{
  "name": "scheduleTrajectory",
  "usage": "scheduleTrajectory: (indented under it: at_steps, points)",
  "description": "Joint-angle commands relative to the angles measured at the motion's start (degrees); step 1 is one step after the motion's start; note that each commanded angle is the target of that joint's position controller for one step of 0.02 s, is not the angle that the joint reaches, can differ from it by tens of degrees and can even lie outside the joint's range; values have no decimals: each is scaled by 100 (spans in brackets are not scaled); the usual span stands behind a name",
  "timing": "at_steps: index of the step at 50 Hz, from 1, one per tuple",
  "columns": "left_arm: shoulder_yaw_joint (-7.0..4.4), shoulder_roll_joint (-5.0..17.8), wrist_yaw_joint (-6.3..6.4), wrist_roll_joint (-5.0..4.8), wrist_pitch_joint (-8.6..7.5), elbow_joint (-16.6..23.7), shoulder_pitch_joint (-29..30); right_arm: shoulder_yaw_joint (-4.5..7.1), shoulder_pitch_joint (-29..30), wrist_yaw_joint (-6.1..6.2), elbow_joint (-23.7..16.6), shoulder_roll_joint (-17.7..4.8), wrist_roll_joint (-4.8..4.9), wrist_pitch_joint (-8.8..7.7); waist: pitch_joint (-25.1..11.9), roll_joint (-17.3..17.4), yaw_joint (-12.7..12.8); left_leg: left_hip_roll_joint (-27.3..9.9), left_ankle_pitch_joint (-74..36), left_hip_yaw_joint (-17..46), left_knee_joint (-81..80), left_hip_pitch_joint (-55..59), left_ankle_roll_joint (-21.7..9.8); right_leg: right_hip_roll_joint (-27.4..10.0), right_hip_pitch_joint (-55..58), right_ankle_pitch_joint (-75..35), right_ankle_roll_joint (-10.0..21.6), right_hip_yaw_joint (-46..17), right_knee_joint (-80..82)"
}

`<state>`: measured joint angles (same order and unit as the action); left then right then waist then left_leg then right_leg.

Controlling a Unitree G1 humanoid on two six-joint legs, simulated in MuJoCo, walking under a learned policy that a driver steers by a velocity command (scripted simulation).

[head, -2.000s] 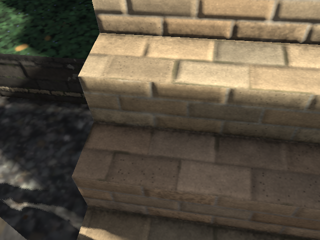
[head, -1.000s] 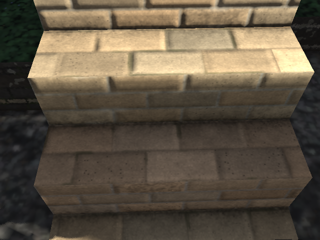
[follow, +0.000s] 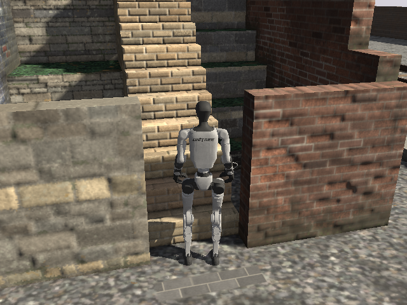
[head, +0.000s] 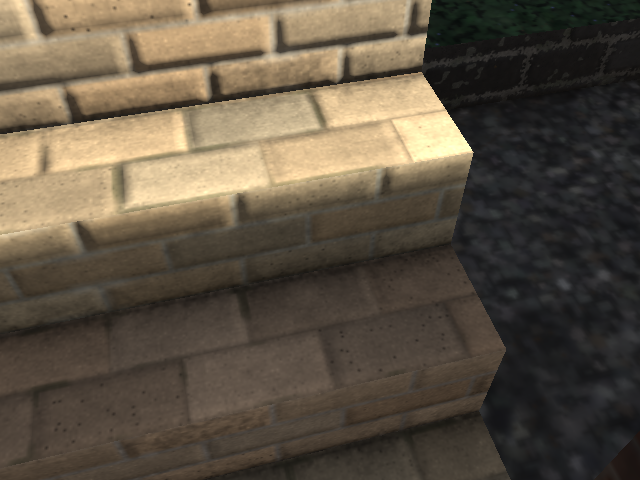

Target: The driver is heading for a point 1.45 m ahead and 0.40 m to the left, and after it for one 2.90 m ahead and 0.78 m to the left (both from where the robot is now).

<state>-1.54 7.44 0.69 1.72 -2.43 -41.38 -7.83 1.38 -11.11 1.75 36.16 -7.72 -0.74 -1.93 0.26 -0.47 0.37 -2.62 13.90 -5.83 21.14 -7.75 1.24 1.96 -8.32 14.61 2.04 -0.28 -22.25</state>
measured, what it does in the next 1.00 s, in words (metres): stands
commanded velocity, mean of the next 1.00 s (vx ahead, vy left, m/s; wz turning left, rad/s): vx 0.50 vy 0.00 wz -0.01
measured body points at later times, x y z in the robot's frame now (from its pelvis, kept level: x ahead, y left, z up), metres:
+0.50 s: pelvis -0.01 +0.00 +0.00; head +0.01 +0.00 +0.45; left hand +0.15 +0.21 -0.11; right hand +0.14 -0.21 -0.10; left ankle -0.03 +0.13 -0.74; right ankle -0.03 -0.10 -0.74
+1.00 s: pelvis -0.01 +0.02 +0.00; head +0.01 +0.02 +0.45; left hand +0.15 +0.23 -0.11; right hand +0.15 -0.19 -0.10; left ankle -0.03 +0.13 -0.74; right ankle -0.03 -0.10 -0.74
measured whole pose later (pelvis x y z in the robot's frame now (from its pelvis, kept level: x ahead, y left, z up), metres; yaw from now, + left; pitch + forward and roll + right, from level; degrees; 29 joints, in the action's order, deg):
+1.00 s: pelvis -0.01 +0.02 +0.00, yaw +0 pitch +1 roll +0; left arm -2.1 7.3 0.6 1.6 -2.6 -44.8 -7.5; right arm 2.0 -12.6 1.5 37.0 -6.2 -1.1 -3.3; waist 0.2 -0.7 0.8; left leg -1.1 12.0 -6.0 18.2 -7.0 -0.3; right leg 0.4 -7.6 12.5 0.3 -0.7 -19.2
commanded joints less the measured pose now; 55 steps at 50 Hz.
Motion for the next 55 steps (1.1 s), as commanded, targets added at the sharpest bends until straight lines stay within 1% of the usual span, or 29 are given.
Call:
scheduleTrajectory:
  at_steps: [1,12,13,15,20,21,25,37,55]
  points:
    - [-91,418,-11,39,-97,401,288,83,66,-10,-468,-301,1,-97,-383,-112,-24,-328,-898,323,-105,346,-9,-775,-134,-2173,-14,-612,352]
    - [-94,391,-38,23,-121,287,279,106,-59,0,-473,-270,-11,-142,-365,-46,30,-381,-915,366,-179,285,-15,-726,-112,-1906,-3,-589,404]
    - [-66,327,-20,14,-130,293,274,83,-113,19,-464,-226,34,-171,-334,-24,28,-363,-921,359,-205,243,-17,-712,-84,-1868,-35,-576,436]
    - [-79,372,-17,9,-130,268,240,97,-163,27,-462,-243,35,-185,-339,-14,32,-359,-951,367,-182,267,-27,-708,-87,-1877,-39,-561,401]
    - [-74,345,-14,6,-125,256,257,109,-200,27,-476,-242,13,-192,-336,-17,38,-366,-991,392,-214,266,-41,-695,-105,-1785,-61,-522,393]
    - [-103,406,-33,15,-116,240,266,133,-163,10,-488,-277,-32,-169,-362,-31,41,-389,-997,409,-201,309,-44,-709,-137,-1796,-33,-531,365]
    - [-95,341,-32,4,-123,219,301,134,-144,10,-482,-245,-30,-172,-342,3,33,-412,-1084,437,-265,314,-54,-725,-154,-1751,-42,-528,415]
    - [-118,361,-14,-8,-117,120,285,149,-107,-5,-418,-235,-30,-211,-372,43,38,-444,-1440,481,-361,454,-100,-742,-128,-1672,-107,-494,482]
    - [-136,358,6,-22,-104,39,244,162,-13,-19,-324,-222,-30,-236,-399,51,41,-451,-1660,534,-442,566,-149,-778,-135,-1608,-172,-442,541]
